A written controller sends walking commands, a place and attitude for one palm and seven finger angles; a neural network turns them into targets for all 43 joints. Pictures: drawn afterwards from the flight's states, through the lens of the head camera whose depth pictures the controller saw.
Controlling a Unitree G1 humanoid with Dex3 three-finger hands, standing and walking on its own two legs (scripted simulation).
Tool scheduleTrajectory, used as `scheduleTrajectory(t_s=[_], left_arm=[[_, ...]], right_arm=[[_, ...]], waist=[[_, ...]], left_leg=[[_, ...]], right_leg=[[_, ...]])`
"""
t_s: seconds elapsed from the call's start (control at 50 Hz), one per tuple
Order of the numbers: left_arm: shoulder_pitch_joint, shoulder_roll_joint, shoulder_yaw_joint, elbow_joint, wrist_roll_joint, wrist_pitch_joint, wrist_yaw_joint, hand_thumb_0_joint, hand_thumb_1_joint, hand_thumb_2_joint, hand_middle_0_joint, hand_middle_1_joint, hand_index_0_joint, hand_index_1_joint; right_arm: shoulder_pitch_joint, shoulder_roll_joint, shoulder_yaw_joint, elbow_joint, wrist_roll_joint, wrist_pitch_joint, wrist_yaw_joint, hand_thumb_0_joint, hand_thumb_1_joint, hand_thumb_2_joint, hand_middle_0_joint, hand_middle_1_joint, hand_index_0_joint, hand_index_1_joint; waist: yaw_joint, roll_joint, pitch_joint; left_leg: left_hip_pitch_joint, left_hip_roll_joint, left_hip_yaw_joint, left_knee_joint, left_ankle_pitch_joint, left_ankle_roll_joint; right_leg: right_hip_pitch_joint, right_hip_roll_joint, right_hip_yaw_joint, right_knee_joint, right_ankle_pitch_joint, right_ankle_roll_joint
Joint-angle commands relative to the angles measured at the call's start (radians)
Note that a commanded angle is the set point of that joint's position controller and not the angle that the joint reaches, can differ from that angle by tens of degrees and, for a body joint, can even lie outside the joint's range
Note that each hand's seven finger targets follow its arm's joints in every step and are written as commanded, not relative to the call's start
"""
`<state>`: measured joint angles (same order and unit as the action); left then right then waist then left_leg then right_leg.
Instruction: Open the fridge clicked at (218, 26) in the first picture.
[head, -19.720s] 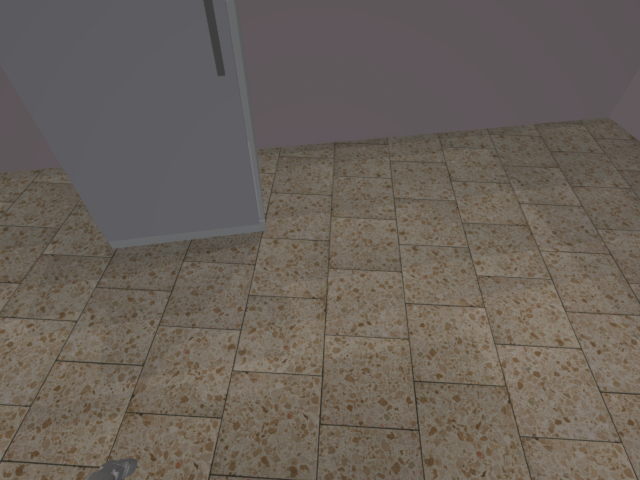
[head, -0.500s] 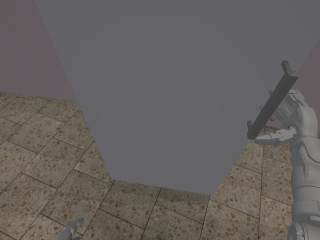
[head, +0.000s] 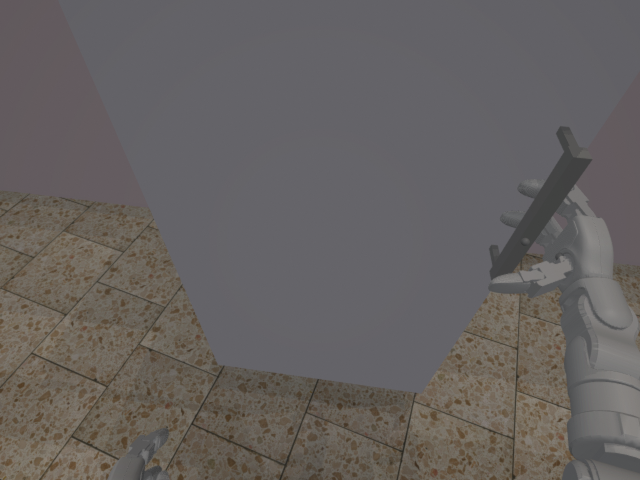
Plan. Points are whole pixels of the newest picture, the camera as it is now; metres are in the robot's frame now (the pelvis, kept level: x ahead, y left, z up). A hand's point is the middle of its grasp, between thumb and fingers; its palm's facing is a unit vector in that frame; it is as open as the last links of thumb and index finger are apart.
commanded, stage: slide the fingers in behind the handle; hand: right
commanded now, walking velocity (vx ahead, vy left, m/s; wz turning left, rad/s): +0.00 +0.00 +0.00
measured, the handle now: (527, 214) +0.44 -0.23 +0.12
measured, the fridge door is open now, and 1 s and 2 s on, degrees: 0 0 0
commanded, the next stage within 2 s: grip the handle and tug to test in 0.86 s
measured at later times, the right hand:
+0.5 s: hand (516, 241) +0.39 -0.20 +0.12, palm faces +0.08 +1.00 +0.00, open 14.2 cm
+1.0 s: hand (517, 242) +0.39 -0.20 +0.12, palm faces +0.08 +1.00 +0.00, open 14.2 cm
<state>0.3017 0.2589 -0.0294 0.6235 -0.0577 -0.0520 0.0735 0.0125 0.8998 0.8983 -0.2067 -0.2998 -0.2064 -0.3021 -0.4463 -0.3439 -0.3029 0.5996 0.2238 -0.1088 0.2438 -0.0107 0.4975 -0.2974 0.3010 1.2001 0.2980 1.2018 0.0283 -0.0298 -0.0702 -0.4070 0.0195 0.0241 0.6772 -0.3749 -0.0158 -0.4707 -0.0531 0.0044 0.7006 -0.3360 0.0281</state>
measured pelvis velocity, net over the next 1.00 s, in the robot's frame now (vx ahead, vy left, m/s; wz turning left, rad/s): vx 0.00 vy -0.01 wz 0.00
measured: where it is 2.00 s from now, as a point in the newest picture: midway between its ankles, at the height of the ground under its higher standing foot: outside the picture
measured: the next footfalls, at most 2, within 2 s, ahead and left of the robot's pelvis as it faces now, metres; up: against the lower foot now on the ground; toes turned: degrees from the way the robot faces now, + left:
none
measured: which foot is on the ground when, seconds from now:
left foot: down 0.00-1.00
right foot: down 0.00-1.00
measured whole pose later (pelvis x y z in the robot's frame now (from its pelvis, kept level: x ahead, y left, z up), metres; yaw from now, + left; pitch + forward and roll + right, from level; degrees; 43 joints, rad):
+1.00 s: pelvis +0.00 -0.01 +0.00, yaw +0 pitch +5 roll +1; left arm 0.28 0.24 -0.03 0.64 -0.05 -0.07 0.06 0.01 0.90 0.90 -0.21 -0.30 -0.21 -0.30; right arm -0.42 -0.29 -0.24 0.53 0.20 -0.09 0.15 -0.01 0.50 -0.30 0.25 1.20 0.24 1.20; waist 0.01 -0.03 -0.07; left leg -0.38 0.03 0.02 0.67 -0.38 -0.02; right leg -0.45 -0.04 0.00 0.70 -0.34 0.02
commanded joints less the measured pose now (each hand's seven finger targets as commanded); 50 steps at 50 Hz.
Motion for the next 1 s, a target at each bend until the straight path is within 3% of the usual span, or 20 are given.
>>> scheduleTrajectory(t_s=[0.0, 0.02, 0.06, 0.24, 0.26, 0.36, 0.4, 0.46, 0.5, 0.56, 0.62, 0.66, 0.74, 0.78, 0.8, 0.86, 0.9, 0.94, 0.96, 0.98], left_arm=[[-0.018, 0.132, 0.055, -0.118, 0.005, -0.044, 0.012, 0.0, 0.9, 0.9, -0.2, -0.3, -0.2, -0.3], [-0.023, 0.128, 0.051, -0.121, 0.005, -0.044, 0.01, 0.0, 0.9, 0.9, -0.2, -0.3, -0.2, -0.3], [-0.018, 0.132, 0.052, -0.115, 0.008, -0.041, 0.01, 0.0, 0.9, 0.9, -0.2, -0.3, -0.2, -0.3], [-0.033, 0.12, 0.054, -0.121, 0.006, -0.048, 0.001, 0.0, 0.9, 0.9, -0.2, -0.3, -0.2, -0.3], [-0.026, 0.122, 0.057, -0.121, 0.008, -0.049, 0.0, 0.0, 0.9, 0.9, -0.2, -0.3, -0.2, -0.3], [-0.035, 0.122, 0.056, -0.12, 0.008, -0.056, -0.002, 0.0, 0.9, 0.9, -0.2, -0.3, -0.2, -0.3], [-0.036, 0.125, 0.057, -0.113, 0.006, -0.054, 0.002, 0.0, 0.9, 0.9, -0.2, -0.3, -0.2, -0.3], [-0.037, 0.122, 0.057, -0.117, 0.01, -0.058, -0.001, 0.0, 0.9, 0.9, -0.2, -0.3, -0.2, -0.3], [-0.039, 0.123, 0.057, -0.116, 0.009, -0.058, -0.002, 0.0, 0.9, 0.9, -0.2, -0.3, -0.2, -0.3], [-0.039, 0.124, 0.055, -0.111, 0.008, -0.054, 0.001, 0.0, 0.9, 0.9, -0.2, -0.3, -0.2, -0.3], [-0.045, 0.121, 0.054, -0.113, 0.008, -0.057, 0.001, 0.0, 0.9, 0.9, -0.2, -0.3, -0.2, -0.3], [-0.04, 0.123, 0.054, -0.112, 0.01, -0.056, 0.001, 0.0, 0.9, 0.9, -0.2, -0.3, -0.2, -0.3], [-0.048, 0.115, 0.054, -0.117, 0.009, -0.061, -0.005, 0.0, 0.9, 0.9, -0.2, -0.3, -0.2, -0.3], [-0.044, 0.117, 0.055, -0.112, 0.01, -0.062, -0.006, 0.0, 0.9, 0.9, -0.2, -0.3, -0.2, -0.3], [-0.041, 0.121, 0.058, -0.109, 0.012, -0.061, -0.005, 0.0, 0.9, 0.9, -0.2, -0.3, -0.2, -0.3], [-0.039, 0.122, 0.055, -0.11, 0.013, -0.061, -0.005, 0.0, 0.9, 0.9, -0.2, -0.3, -0.2, -0.3], [-0.043, 0.123, 0.054, -0.107, 0.013, -0.06, -0.002, 0.0, 0.9, 0.9, -0.2, -0.3, -0.2, -0.3], [-0.051, 0.117, 0.052, -0.113, 0.01, -0.06, -0.002, 0.0, 0.9, 0.9, -0.2, -0.3, -0.2, -0.3], [-0.045, 0.117, 0.054, -0.109, 0.012, -0.059, -0.002, 0.0, 0.9, 0.9, -0.2, -0.3, -0.2, -0.3], [-0.051, 0.116, 0.053, -0.111, 0.011, -0.061, -0.002, 0.0, 0.9, 0.9, -0.2, -0.3, -0.2, -0.3]], right_arm=[[-0.388, -0.226, -0.056, -0.237, 0.009, -0.071, -0.02, 0.0, 0.5, -0.3, 0.3, 1.2, 0.3, 1.2], [-0.39, -0.206, -0.037, -0.238, 0.005, -0.067, -0.023, 0.0, 0.5, -0.3, 0.3, 1.2, 0.3, 1.2], [-0.381, -0.221, -0.049, -0.221, 0.002, -0.069, -0.033, 0.0, 0.5, -0.3, 0.3, 1.2, 0.3, 1.2], [-0.38, -0.142, 0.018, -0.291, -0.004, -0.085, -0.042, 0.0, 0.5, -0.3, 0.3, 1.2, 0.3, 1.2], [-0.364, -0.15, 0.012, -0.295, -0.004, -0.088, -0.046, 0.0, 0.5, -0.3, 0.3, 1.2, 0.3, 1.2], [-0.365, -0.107, 0.049, -0.316, -0.001, -0.087, -0.049, 0.0, 0.5, -0.3, 0.3, 1.2, 0.3, 1.2], [-0.356, -0.142, 0.019, -0.305, -0.005, -0.081, -0.052, 0.0, 0.5, -0.3, 0.3, 1.2, 0.3, 1.2], [-0.354, -0.111, 0.046, -0.318, -0.01, -0.081, -0.055, 0.0, 0.5, -0.3, 0.3, 1.2, 0.3, 1.2], [-0.331, -0.131, 0.02, -0.322, -0.004, -0.078, -0.056, 0.0, 0.5, -0.3, 0.3, 1.2, 0.3, 1.2], [-0.358, -0.128, 0.031, -0.31, -0.006, -0.07, -0.054, 0.0, 0.5, -0.3, 0.3, 1.2, 0.3, 1.2], [-0.353, -0.125, 0.025, -0.312, -0.006, -0.064, -0.059, 0.0, 0.5, -0.3, 0.3, 1.2, 0.3, 1.2], [-0.36, -0.111, 0.044, -0.309, -0.009, -0.063, -0.062, 0.0, 0.5, -0.3, 0.3, 1.2, 0.3, 1.2], [-0.359, -0.069, 0.079, -0.344, -0.017, -0.064, -0.065, 0.0, 0.5, -0.3, 0.3, 1.2, 0.3, 1.2], [-0.381, -0.054, 0.092, -0.333, -0.016, -0.062, -0.072, 0.0, 0.5, -0.3, 0.3, 1.2, 0.3, 1.2], [-0.376, -0.09, 0.062, -0.335, -0.019, -0.063, -0.076, 0.0, 0.5, -0.3, 0.3, 1.2, 0.3, 1.2], [-0.363, -0.074, 0.079, -0.329, -0.018, -0.063, -0.072, 0.0, 0.5, -0.3, 0.3, 1.2, 0.3, 1.2], [-0.372, -0.116, 0.041, -0.326, -0.019, -0.063, -0.072, 0.0, 0.5, -0.3, 0.3, 1.2, 0.3, 1.2], [-0.382, -0.073, 0.077, -0.335, -0.018, -0.06, -0.066, 0.0, 0.5, -0.3, 0.3, 1.2, 0.3, 1.2], [-0.384, -0.072, 0.083, -0.327, -0.019, -0.06, -0.068, 0.0, 0.453, -0.32, 0.305, 1.207, 0.305, 1.207], [-0.391, -0.068, 0.085, -0.337, -0.02, -0.06, -0.069, 0.0, 0.407, -0.34, 0.31, 1.213, 0.31, 1.213]], waist=[[0.006, 0.0, -0.291], [0.006, -0.023, -0.282], [0.006, 0.024, -0.264], [0.008, -0.039, -0.292], [0.006, -0.001, -0.297], [0.013, 0.002, -0.285], [0.007, -0.018, -0.279], [0.006, -0.01, -0.283], [-0.005, -0.014, -0.292], [0.009, -0.002, -0.265], [0.0, -0.038, -0.272], [0.009, 0.005, -0.266], [0.004, -0.057, -0.296], [0.019, -0.013, -0.28], [0.009, -0.018, -0.29], [0.012, 0.016, -0.287], [0.004, 0.005, -0.291], [0.011, -0.025, -0.279], [0.015, -0.002, -0.277], [0.009, -0.042, -0.284]], left_leg=[[0.068, -0.045, 0.019, -0.076, 0.389, 0.025], [0.06, -0.044, 0.02, -0.077, 0.376, 0.025], [0.067, -0.045, 0.02, -0.083, 0.361, 0.024], [0.071, -0.046, 0.019, -0.076, 0.404, 0.027], [0.087, -0.047, 0.02, -0.074, 0.412, 0.027], [0.075, -0.048, 0.023, -0.079, 0.398, 0.026], [0.068, -0.047, 0.021, -0.081, 0.396, 0.027], [0.071, -0.048, 0.024, -0.08, 0.393, 0.029], [0.081, -0.047, 0.025, -0.075, 0.413, 0.029], [0.071, -0.048, 0.027, -0.082, 0.391, 0.029], [0.06, -0.047, 0.029, -0.079, 0.381, 0.031], [0.065, -0.047, 0.032, -0.081, 0.382, 0.029], [0.052, -0.046, 0.034, -0.069, 0.395, 0.033], [0.042, -0.048, 0.036, -0.075, 0.394, 0.029], [0.047, -0.048, 0.037, -0.071, 0.388, 0.031], [0.065, -0.048, 0.036, -0.076, 0.403, 0.03], [0.069, -0.047, 0.034, -0.072, 0.407, 0.031], [0.053, -0.046, 0.034, -0.073, 0.399, 0.031], [0.059, -0.047, 0.035, -0.076, 0.398, 0.031], [0.051, -0.045, 0.033, -0.074, 0.393, 0.031]], right_leg=[[0.194, 0.045, -0.017, -0.068, 0.282, -0.055], [0.192, 0.046, -0.017, -0.072, 0.271, -0.054], [0.17, 0.045, -0.015, -0.071, 0.256, -0.057], [0.214, 0.045, -0.023, -0.07, 0.291, -0.053], [0.208, 0.043, -0.02, -0.066, 0.302, -0.056], [0.217, 0.043, -0.02, -0.072, 0.287, -0.056], [0.214, 0.043, -0.021, -0.074, 0.286, -0.054], [0.224, 0.043, -0.016, -0.074, 0.296, -0.055], [0.227, 0.043, -0.016, -0.076, 0.313, -0.052], [0.212, 0.041, -0.015, -0.077, 0.295, -0.053], [0.225, 0.043, -0.012, -0.08, 0.294, -0.048], [0.217, 0.042, -0.01, -0.076, 0.295, -0.051], [0.255, 0.042, -0.006, -0.075, 0.329, -0.044], [0.249, 0.04, -0.005, -0.072, 0.32, -0.048], [0.247, 0.038, -0.001, -0.074, 0.319, -0.045], [0.24, 0.039, -0.006, -0.07, 0.325, -0.05], [0.235, 0.041, -0.004, -0.075, 0.32, -0.049], [0.241, 0.042, -0.006, -0.075, 0.32, -0.047], [0.237, 0.041, -0.006, -0.069, 0.319, -0.05], [0.242, 0.042, -0.006, -0.072, 0.315, -0.047]])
